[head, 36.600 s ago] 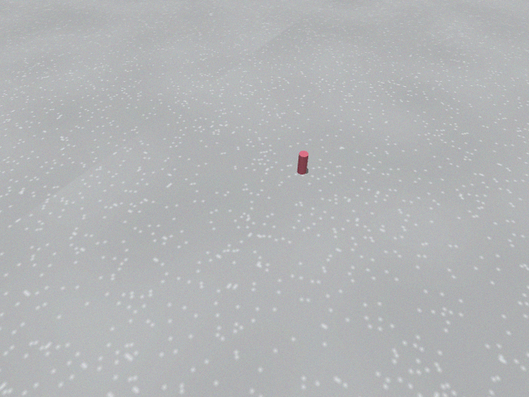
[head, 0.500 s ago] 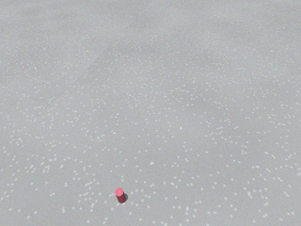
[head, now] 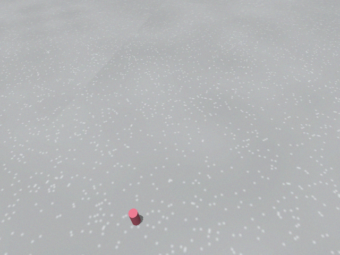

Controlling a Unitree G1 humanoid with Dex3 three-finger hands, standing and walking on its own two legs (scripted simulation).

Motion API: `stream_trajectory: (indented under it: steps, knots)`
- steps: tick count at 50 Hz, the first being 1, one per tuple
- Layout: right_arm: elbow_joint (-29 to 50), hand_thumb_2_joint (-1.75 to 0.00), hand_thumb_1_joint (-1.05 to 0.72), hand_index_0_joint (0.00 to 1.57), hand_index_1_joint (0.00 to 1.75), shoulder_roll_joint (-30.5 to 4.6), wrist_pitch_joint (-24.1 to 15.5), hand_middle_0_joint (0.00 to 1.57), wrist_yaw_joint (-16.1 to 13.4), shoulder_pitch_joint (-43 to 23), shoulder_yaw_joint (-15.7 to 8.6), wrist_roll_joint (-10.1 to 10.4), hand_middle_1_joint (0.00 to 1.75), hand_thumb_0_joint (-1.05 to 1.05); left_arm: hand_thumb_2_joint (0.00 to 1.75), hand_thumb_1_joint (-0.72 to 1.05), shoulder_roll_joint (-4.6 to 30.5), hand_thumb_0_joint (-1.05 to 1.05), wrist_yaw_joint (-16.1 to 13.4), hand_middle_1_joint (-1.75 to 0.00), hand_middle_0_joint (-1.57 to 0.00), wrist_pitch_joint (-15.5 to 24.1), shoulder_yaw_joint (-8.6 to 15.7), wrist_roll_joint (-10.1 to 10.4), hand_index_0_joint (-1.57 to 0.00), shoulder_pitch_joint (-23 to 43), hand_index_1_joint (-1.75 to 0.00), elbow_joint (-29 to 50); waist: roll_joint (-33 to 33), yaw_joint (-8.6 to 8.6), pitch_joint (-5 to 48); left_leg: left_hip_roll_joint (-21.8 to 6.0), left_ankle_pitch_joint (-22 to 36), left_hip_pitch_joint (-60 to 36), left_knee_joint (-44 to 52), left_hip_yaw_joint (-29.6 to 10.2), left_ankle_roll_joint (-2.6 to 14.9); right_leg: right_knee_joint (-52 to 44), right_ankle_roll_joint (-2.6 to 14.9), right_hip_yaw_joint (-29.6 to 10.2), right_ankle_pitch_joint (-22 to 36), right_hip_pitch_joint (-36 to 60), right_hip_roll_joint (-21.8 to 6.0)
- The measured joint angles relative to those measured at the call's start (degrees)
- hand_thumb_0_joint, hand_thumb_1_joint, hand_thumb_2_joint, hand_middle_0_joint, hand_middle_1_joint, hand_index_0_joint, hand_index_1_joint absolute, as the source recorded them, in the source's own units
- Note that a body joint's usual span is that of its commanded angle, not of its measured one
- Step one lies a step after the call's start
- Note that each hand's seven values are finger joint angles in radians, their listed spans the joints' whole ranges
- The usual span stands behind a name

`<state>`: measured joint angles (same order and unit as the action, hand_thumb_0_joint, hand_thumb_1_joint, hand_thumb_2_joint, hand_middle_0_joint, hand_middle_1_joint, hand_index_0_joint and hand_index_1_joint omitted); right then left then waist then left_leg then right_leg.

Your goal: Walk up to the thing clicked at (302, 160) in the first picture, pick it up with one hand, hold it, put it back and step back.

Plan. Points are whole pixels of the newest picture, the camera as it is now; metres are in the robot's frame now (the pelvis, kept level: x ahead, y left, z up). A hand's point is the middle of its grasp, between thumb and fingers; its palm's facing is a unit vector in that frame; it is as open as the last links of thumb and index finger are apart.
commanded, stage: stand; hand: left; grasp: from above
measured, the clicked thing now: (134, 217) +0.44 +0.24 -0.72
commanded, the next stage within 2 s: step back in 1.00 s
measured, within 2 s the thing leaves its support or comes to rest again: neither
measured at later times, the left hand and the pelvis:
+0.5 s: hand out of the picture +0.10 +0.25 -0.15, palm faces +0.00 -0.94 -0.34, open 7.4 cm; pelvis +0.02 +0.00 +0.00, yaw +0 degrees
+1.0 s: hand out of the picture +0.10 +0.25 -0.15, palm faces -0.01 -0.94 -0.35, open 7.4 cm; pelvis +0.03 +0.00 +0.00, yaw +0 degrees
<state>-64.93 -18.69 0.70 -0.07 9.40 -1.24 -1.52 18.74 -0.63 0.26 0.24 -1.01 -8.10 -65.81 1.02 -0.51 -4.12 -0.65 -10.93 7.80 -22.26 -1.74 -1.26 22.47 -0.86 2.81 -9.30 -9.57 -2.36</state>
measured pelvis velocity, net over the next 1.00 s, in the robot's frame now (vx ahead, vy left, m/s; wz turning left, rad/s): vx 0.03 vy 0.00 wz -0.01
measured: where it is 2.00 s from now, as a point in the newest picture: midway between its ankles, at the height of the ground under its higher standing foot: outside the picture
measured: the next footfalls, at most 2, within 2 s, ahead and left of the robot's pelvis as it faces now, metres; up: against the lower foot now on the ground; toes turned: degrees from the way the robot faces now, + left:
right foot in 1.72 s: -0.05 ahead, -0.03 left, +0.00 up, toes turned +0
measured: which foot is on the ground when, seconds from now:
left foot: down 0.00-1.00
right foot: down 0.00-1.00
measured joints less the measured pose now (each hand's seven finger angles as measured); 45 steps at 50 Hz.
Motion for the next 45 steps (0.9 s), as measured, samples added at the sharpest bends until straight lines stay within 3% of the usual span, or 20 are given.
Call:
stream_trajectory:
  steps: [22,45]
  knots:
    - [-0.1,-0.9,-0.9,0.21,0.3,-0.2,-0.8,0.2,-0.4,-3.0,0.9,0.3,0.3,0.01,0.9,0.9,-0.4,0.01,0.2,-0.3,-0.21,0.3,0.4,0.4,-0.2,3.3,-0.3,-0.6,0.1,0.12,0.6,-0.4,-0.1,-3.0,3.2,0.3,-0.17,-2.9,-0.04,-0.2,-0.1,2.7,0.4]
    - [-0.7,-0.9,-0.9,0.21,0.3,-0.5,-0.7,0.2,-0.2,-2.9,0.7,0.3,0.3,0.01,0.89,0.9,0.3,0.01,0.4,-0.3,-0.21,0.2,0.5,0.4,-0.2,2.5,-0.3,-0.6,-0.2,0.25,0.6,-0.6,0.2,-3.5,4.4,0.4,-0.37,-3.5,0.18,-0.2,-0.1,2.9,0.6]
